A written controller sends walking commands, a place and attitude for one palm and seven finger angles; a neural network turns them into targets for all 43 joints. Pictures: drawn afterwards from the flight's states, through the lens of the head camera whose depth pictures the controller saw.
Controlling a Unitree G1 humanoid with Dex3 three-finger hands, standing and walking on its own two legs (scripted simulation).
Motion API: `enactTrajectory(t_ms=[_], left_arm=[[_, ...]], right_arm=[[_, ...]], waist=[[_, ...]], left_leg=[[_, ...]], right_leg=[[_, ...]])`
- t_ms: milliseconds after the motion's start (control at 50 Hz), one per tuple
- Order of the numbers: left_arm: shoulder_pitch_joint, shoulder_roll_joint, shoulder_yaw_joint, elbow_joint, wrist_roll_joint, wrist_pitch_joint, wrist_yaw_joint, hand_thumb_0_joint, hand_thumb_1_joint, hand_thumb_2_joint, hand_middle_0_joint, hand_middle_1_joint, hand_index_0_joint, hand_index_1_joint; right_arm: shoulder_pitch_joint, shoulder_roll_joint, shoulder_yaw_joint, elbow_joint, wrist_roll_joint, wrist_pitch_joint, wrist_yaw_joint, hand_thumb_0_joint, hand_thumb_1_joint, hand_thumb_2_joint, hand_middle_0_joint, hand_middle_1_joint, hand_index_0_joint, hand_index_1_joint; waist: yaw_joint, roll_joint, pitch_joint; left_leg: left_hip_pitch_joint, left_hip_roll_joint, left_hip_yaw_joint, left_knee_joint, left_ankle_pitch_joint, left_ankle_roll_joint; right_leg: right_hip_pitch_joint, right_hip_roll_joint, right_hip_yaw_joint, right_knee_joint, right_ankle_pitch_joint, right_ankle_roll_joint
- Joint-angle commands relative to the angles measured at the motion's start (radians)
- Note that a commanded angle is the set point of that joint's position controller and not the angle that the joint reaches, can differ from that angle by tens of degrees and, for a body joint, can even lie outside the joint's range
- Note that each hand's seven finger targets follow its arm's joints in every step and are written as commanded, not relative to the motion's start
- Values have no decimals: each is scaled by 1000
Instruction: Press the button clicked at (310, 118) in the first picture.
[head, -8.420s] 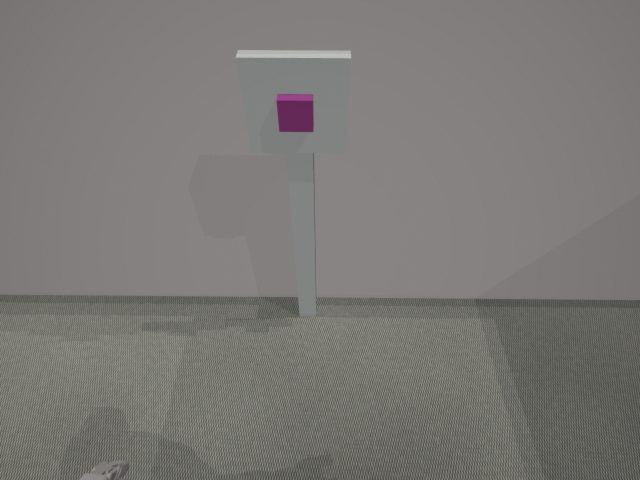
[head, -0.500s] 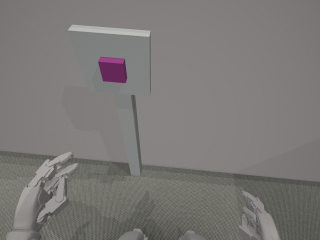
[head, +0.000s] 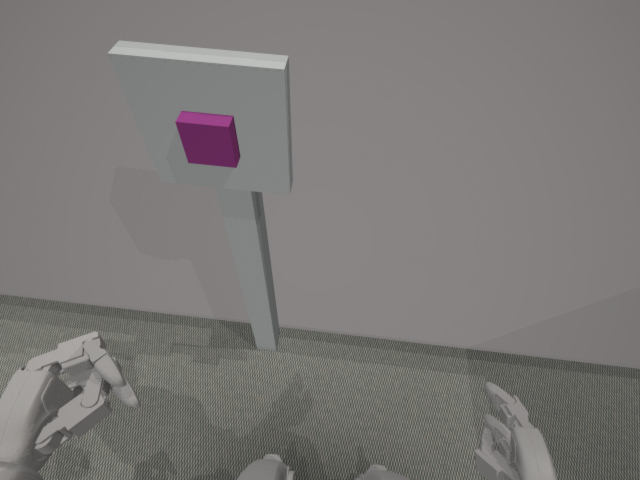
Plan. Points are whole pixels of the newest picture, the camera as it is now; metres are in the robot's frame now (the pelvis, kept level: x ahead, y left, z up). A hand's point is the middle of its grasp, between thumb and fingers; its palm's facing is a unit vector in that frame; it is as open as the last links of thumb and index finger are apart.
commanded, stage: raise the hand and make a fist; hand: left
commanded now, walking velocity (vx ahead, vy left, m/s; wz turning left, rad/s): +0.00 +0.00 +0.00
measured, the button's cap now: (210, 138) +0.50 +0.19 +0.14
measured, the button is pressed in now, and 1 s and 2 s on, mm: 0 0 0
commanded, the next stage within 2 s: aim a knuckle at the button in 1.22 s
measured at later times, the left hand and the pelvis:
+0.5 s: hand (96, 367) +0.21 +0.24 +0.10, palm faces -0.02 -1.00 -0.05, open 3.1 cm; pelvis +0.00 +0.02 +0.02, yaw +0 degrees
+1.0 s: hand (97, 323) +0.24 +0.23 +0.13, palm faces -0.03 -1.00 -0.04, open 3.1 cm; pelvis +0.01 +0.02 +0.04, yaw +0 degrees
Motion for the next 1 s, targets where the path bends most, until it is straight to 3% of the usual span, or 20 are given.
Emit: enactTrajectory(t_ms=[0,60,120,160,240,260,280,320,360,420,460,540,560,660,700,760,820,860,900,980], left_arm=[[16,134,75,-218,-13,-65,21,0,900,900,-1300,-1500,-1300,-1500],[-16,150,69,-220,-2,-52,44,0,900,900,-1300,-1500,-1300,-1500],[-15,140,48,-273,12,-44,70,0,900,900,-1300,-1500,-1300,-1500],[-33,151,54,-260,15,-34,87,0,900,900,-1300,-1500,-1300,-1500],[-53,131,26,-278,23,-14,104,0,900,900,-1300,-1500,-1300,-1500],[-70,140,29,-263,23,-4,106,0,900,900,-1300,-1500,-1300,-1500],[-81,140,23,-276,27,1,105,0,900,900,-1300,-1500,-1300,-1500],[-95,139,14,-301,31,10,111,0,900,900,-1300,-1500,-1300,-1500],[-101,142,16,-287,31,25,113,0,900,900,-1300,-1500,-1300,-1500],[-123,141,10,-306,36,41,120,0,900,900,-1300,-1500,-1300,-1500],[-139,144,11,-298,36,57,124,0,900,900,-1300,-1500,-1300,-1500],[-173,139,-5,-328,49,79,132,0,900,900,-1300,-1500,-1300,-1500],[-185,145,-2,-322,47,87,136,0,900,900,-1300,-1500,-1300,-1500],[-221,146,-2,-319,52,120,143,0,900,900,-1300,-1500,-1300,-1500],[-242,151,-5,-329,55,131,144,0,900,900,-1300,-1500,-1300,-1500],[-268,149,-7,-301,56,157,148,0,900,900,-1300,-1500,-1300,-1500],[-287,146,-11,-306,60,173,146,0,900,900,-1300,-1500,-1300,-1500],[-266,142,-7,-285,57,179,145,0,900,900,-1300,-1500,-1300,-1500],[-267,139,-9,-302,60,178,143,0,900,900,-1300,-1500,-1300,-1500],[-278,145,-3,-307,65,170,152,0,900,900,-1300,-1500,-1300,-1500]], right_arm=[[-47,-126,-55,-170,10,-59,-12,0,-900,-900,200,300,200,300],[-49,-134,-52,-175,8,-55,-16,0,-900,-900,200,300,200,300],[-45,-130,-48,-192,12,-54,-14,0,-900,-900,200,300,200,300],[-48,-135,-45,-188,9,-49,-18,0,-900,-900,200,300,200,300],[-45,-135,-34,-198,15,-46,-19,0,-900,-900,200,300,200,300],[-48,-139,-31,-195,12,-44,-20,0,-900,-900,200,300,200,300],[-42,-143,-31,-199,14,-43,-21,0,-900,-900,200,300,200,300],[-41,-141,-25,-202,15,-49,-21,0,-900,-900,200,300,200,300],[-42,-143,-23,-196,13,-50,-21,0,-900,-900,200,300,200,300],[-40,-142,-17,-196,15,-51,-20,0,-900,-900,200,300,200,300],[-42,-145,-15,-191,12,-50,-22,0,-900,-900,200,300,200,300],[-39,-144,-10,-192,15,-53,-23,0,-900,-900,200,300,200,300],[-41,-148,-7,-189,12,-52,-23,0,-900,-900,200,300,200,300],[-41,-150,-4,-181,12,-51,-25,0,-900,-900,200,300,200,300],[-41,-150,-2,-179,15,-50,-27,0,-900,-900,200,300,200,300],[-47,-152,3,-174,14,-46,-29,0,-900,-900,200,300,200,300],[-50,-148,3,-173,17,-46,-32,0,-900,-900,200,300,200,300],[-50,-151,1,-171,15,-45,-32,0,-900,-900,200,300,200,300],[-52,-147,1,-172,15,-44,-29,0,-900,-900,200,300,200,300],[-49,-149,0,-169,10,-41,-25,0,-900,-900,200,300,200,300]], waist=[[9,21,-188],[6,0,-132],[12,73,-152],[6,11,-129],[3,66,-108],[-1,29,-93],[-1,42,-107],[3,82,-117],[1,33,-112],[4,69,-108],[0,29,-100],[5,80,-103],[5,49,-99],[8,35,-90],[13,73,-97],[10,35,-64],[13,57,-78],[16,11,-71],[22,53,-86],[18,37,-80]], left_leg=[[107,3,-32,-148,341,-4],[115,6,-39,-174,315,-2],[172,5,-36,-214,304,-5],[160,7,-42,-221,282,-3],[196,9,-45,-257,251,-8],[191,11,-51,-259,250,-6],[202,10,-48,-265,247,-6],[236,12,-54,-282,259,-12],[243,13,-58,-285,283,-11],[274,16,-63,-309,287,-20],[276,16,-63,-311,306,-17],[329,22,-73,-342,333,-32],[323,20,-75,-344,338,-28],[356,23,-76,-369,368,-34],[376,22,-74,-383,374,-39],[376,24,-76,-399,355,-33],[406,22,-74,-416,365,-37],[399,21,-69,-414,374,-31],[416,17,-62,-419,400,-37],[415,17,-57,-415,422,-35]], right_leg=[[229,-54,146,-180,307,66],[201,-40,125,-196,229,51],[197,-37,96,-202,201,41],[203,-31,96,-216,173,41],[193,-32,79,-234,145,37],[198,-26,77,-237,145,36],[203,-29,78,-242,144,38],[209,-30,68,-242,162,34],[231,-25,67,-250,190,34],[230,-28,55,-256,194,32],[248,-24,54,-263,218,33],[255,-28,43,-271,233,31],[268,-25,44,-276,241,31],[294,-27,39,-295,268,32],[308,-33,41,-304,271,31],[318,-29,39,-323,263,31],[335,-33,42,-337,273,31],[348,-30,43,-345,289,32],[359,-35,45,-345,312,31],[362,-33,47,-347,335,31]])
